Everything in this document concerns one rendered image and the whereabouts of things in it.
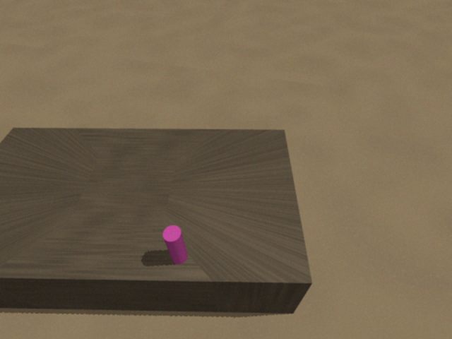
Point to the can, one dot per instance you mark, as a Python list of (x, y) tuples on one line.
[(175, 244)]

